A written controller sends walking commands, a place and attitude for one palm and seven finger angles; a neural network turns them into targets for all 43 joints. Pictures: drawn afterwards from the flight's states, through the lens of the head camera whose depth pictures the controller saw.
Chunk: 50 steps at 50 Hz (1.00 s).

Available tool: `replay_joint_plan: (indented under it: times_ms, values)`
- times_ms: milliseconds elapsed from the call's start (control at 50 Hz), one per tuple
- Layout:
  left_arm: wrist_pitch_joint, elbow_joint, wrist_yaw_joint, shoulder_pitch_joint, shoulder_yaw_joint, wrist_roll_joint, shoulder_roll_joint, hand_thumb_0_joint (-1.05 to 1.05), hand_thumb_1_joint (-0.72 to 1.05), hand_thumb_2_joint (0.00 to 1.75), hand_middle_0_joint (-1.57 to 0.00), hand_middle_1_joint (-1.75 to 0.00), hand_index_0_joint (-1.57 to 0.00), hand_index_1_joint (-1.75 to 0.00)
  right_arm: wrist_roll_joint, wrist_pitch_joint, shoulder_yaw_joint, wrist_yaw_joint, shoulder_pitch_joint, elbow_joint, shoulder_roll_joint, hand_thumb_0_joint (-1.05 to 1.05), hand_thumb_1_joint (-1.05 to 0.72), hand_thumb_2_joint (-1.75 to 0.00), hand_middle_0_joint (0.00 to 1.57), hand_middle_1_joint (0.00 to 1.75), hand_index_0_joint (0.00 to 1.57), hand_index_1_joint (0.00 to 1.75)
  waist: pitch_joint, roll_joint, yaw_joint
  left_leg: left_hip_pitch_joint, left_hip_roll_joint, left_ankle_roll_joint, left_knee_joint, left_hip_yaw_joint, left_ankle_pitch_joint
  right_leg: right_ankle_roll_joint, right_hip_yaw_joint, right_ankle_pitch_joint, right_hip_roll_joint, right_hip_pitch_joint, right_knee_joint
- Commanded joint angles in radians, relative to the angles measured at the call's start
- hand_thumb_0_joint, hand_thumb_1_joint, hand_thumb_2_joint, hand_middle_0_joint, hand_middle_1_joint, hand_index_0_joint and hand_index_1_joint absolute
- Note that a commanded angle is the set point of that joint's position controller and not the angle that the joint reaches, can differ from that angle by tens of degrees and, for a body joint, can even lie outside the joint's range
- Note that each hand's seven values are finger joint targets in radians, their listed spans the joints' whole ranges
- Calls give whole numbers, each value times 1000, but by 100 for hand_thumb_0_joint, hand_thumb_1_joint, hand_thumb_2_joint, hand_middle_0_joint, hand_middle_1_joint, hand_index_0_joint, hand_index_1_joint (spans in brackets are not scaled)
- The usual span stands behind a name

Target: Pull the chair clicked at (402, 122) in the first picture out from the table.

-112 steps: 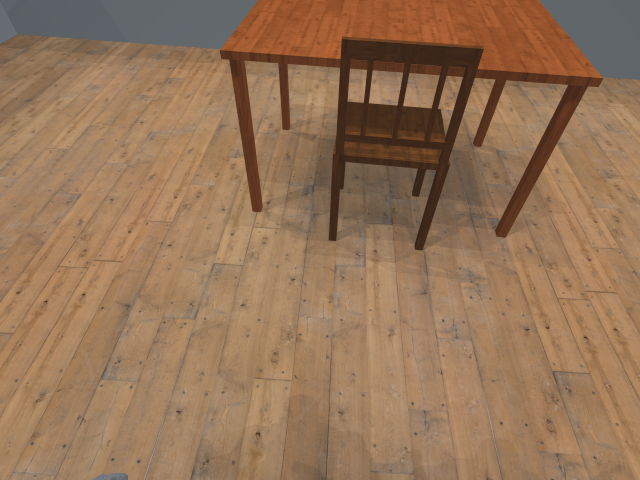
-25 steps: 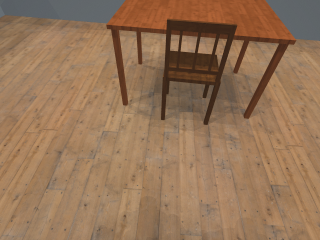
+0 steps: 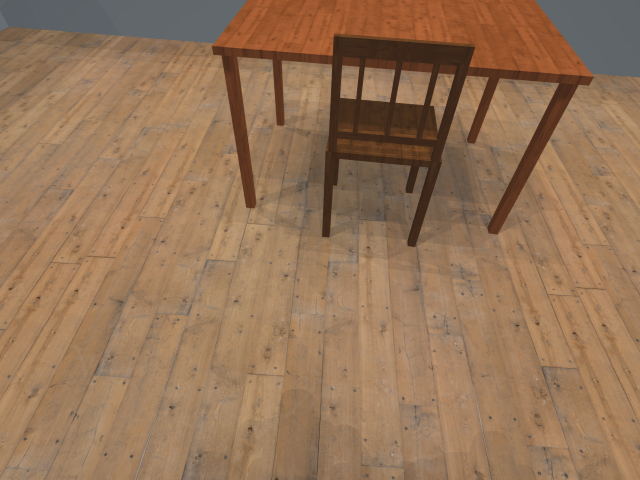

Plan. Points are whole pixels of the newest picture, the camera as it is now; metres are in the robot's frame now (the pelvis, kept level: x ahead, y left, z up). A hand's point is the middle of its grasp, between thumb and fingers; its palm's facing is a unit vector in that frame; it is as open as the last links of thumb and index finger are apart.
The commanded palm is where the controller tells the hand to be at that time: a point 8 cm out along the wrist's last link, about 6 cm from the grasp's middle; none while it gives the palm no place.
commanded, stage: look at it before walking up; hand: left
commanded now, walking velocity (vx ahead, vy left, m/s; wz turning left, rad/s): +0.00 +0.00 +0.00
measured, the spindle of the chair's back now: (393, 99) +1.19 -0.16 -0.12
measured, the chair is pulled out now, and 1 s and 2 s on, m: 0.00 0.00 0.00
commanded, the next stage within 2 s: walk to a spot facing it in 0.40 s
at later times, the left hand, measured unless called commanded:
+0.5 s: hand out of the picture +0.06 +0.24 -0.16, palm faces -0.02 -0.95 -0.31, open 7.4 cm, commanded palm none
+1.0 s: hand out of the picture +0.05 +0.18 -0.18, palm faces -0.13 -0.96 -0.25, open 7.4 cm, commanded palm none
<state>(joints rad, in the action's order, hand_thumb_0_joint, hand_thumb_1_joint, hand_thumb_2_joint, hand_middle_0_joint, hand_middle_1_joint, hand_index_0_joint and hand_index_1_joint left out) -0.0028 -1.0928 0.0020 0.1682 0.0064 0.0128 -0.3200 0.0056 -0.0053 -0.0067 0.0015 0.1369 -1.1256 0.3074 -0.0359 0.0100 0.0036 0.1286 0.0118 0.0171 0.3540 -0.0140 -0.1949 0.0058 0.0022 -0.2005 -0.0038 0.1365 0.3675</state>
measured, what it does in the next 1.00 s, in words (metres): lifts its left foot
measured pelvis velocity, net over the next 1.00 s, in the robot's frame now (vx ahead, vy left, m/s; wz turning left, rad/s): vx -0.02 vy -0.01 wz -0.17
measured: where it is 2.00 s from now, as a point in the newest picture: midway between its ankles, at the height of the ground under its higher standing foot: outside the picture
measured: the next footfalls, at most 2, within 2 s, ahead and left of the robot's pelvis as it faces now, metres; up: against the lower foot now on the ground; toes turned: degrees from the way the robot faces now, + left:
left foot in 1.24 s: +0.03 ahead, +0.13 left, +0.00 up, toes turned -20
right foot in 1.70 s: -0.05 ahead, -0.16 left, +0.00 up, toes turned -44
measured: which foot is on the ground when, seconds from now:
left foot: down 0.00-0.88, up 0.90-1.00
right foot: down 0.00-1.00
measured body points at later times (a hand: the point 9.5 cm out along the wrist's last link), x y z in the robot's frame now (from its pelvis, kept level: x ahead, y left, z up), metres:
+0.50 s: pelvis +0.00 +0.00 +0.00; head +0.01 +0.00 +0.45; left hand +0.06 +0.29 -0.14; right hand +0.07 -0.29 -0.14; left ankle +0.00 +0.13 -0.75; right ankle +0.00 -0.11 -0.75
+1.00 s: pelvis -0.02 -0.01 -0.02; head +0.02 -0.03 +0.43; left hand +0.06 +0.23 -0.16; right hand +0.01 -0.28 -0.17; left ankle -0.02 +0.13 -0.69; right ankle +0.00 -0.11 -0.75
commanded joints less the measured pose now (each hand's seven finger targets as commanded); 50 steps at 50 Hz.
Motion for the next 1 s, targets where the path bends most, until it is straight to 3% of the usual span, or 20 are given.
replay_joint_plan:
  times_ms: [0, 340, 520, 580, 640, 700, 780, 820, 840, 860, 880, 900, 920, 940, 980]
  values:
    - [-22, 55, -15, -22, -34, -2, -192, 0, 90, 90, -20, -30, -20, -30, 0, -26, 34, -15, -35, 60, 199, 0, -90, -90, 20, 30, 20, 30, 46, -12, 3, -3, 106, -36, -50, -85, 122, 21, 109, 107, 120, 5, -65]
    - [-25, 56, -15, -21, -36, -1, -197, 0, 90, 90, -20, -30, -20, -30, 0, -23, 34, -14, -31, 60, 201, 0, -90, -90, 20, 30, 20, 30, 41, 13, 2, -8, 104, -34, -47, -84, 115, 23, 116, 102, 121, 14, -75]
    - [-20, 64, -13, -30, -40, -1, -200, 0, 90, 90, -20, -30, -20, -30, 3, -23, 38, -18, -29, 61, 203, 0, -90, -90, 20, 30, 20, 30, 41, -15, 0, -21, 111, -30, -29, -63, 122, 29, 132, 143, 116, 29, -62]
    - [12, 73, -16, 19, -32, -1, -107, 0, 90, 90, -20, -30, -20, -30, 4, -5, 29, -25, 34, 65, 99, 0, -90, -90, 20, 30, 20, 30, 48, -11, -6, -10, 119, -15, 26, -14, 105, 20, 149, 189, 107, 69, 2]
    - [29, 112, -12, 33, -47, 3, -112, 0, 90, 90, -20, -30, -20, -30, 4, 7, 49, -32, 53, 109, 118, 0, -90, -90, 20, 30, 20, 30, 48, -15, -11, 1, 142, -22, 63, 0, 74, 26, 165, 199, 83, 130, 75]
    - [38, 155, -4, 40, -59, 7, -98, 0, 90, 90, -20, -30, -20, -30, 7, 12, 68, -35, 42, 156, 132, 0, -90, -90, 20, 30, 20, 30, 38, -67, -7, 31, 190, -49, 57, -23, 32, 17, 141, 156, 38, 191, 176]
    - [41, 182, 5, 103, -71, 9, -65, 0, 90, 90, -20, -30, -20, -30, 7, 10, 90, -34, 3, 209, 139, 0, -90, -90, 20, 30, 20, 30, 62, -145, 23, 96, 270, -100, 80, -40, 62, 4, 81, 23, -2, 187, 348]
    - [39, 187, 9, 152, -79, 10, -54, 0, 90, 90, -20, -30, -20, -30, 8, 12, 97, -30, -30, 233, 132, 0, -90, -90, 20, 30, 20, 30, 55, -145, 49, 160, 271, -97, 155, -3, 48, 5, 67, -32, 7, 139, 326]
    - [34, 187, 7, 187, -89, 16, -79, 0, 90, 90, -20, -30, -20, -30, 7, 18, 98, -28, -45, 248, 116, 0, -90, -90, 20, 30, 20, 30, 53, -16, 71, 223, 204, -51, 298, 57, -28, 25, 152, 92, 47, 99, 232]
    - [23, 196, -2, 205, -103, 26, -150, 0, 90, 90, -20, -30, -20, -30, 4, 26, 91, -27, -41, 271, 52, 0, -90, -90, 20, 30, 20, 30, 57, 283, 76, 360, 46, 21, 559, 141, -257, 91, 482, 144, 210, 67, 48]
    - [23, 207, -12, 230, -107, 13, -172, 0, 90, 90, -20, -30, -20, -30, 4, 31, 85, -29, -71, 293, 44, 0, -90, -90, 20, 30, 20, 30, 26, 313, 100, 431, -13, 27, 725, 19, -413, 173, 687, 156, 295, 112, -100]
    - [27, 220, -18, 186, -107, 11, -161, 0, 90, 90, -20, -30, -20, -30, 4, 29, 88, -29, -72, 289, 50, 0, -90, -90, 20, 30, 20, 30, 0, 212, 70, 455, 13, 19, 792, -52, -354, 213, 686, 66, 286, 121, -117]
    - [27, 237, -18, 117, -103, 11, -137, 0, 90, 90, -20, -30, -20, -30, 4, 21, 92, -25, -32, 273, 54, 0, -90, -90, 20, 30, 20, 30, 18, 137, 25, 447, 35, 19, 784, -60, -282, 207, 581, 84, 238, 91, -66]
    - [24, 253, -20, 93, -102, 10, -117, 0, 90, 90, -20, -30, -20, -30, 6, 16, 89, -24, -14, 264, 49, 0, -90, -90, 20, 30, 20, 30, 57, 104, 18, 404, 42, 25, 740, -41, -256, 196, 528, 162, 212, 89, -32]
    - [21, 259, -21, 100, -102, 12, -104, 0, 90, 90, -20, -30, -20, -30, 4, 20, 86, -26, -3, 260, 25, 0, -90, -90, 20, 30, 20, 30, 103, 116, 17, 350, 22, 33, 657, -18, -238, 181, 476, 227, 175, 58, -15]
